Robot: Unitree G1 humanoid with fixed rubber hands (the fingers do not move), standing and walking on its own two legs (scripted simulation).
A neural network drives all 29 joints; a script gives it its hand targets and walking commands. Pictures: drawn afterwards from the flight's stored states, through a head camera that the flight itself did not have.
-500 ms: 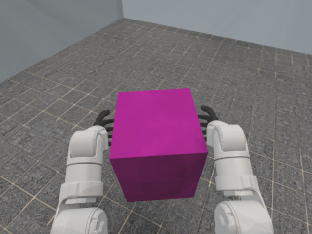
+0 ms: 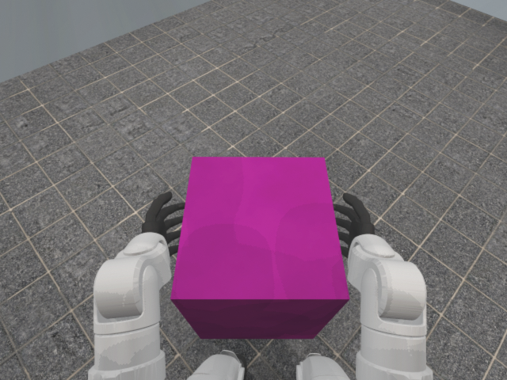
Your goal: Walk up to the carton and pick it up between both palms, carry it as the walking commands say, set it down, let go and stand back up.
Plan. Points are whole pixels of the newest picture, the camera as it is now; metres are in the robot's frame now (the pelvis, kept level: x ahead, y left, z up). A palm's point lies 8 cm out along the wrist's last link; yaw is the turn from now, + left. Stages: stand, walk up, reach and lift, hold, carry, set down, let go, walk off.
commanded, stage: carry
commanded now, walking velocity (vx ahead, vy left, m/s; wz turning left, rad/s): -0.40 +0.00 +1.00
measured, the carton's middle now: (257, 255) +0.30 +0.01 -0.01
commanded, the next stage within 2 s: none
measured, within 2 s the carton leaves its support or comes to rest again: neither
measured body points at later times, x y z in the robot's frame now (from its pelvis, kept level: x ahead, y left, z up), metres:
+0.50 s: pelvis -0.19 -0.04 -0.02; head -0.23 -0.04 +0.43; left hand +0.02 +0.19 +0.08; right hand +0.13 -0.08 +0.10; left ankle -0.24 +0.10 -0.72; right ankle -0.18 -0.18 -0.73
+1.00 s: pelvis -0.42 -0.12 +0.00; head -0.42 -0.11 +0.45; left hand -0.36 +0.20 +0.09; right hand -0.13 +0.02 +0.10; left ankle -0.52 -0.01 -0.69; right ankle -0.25 -0.16 -0.73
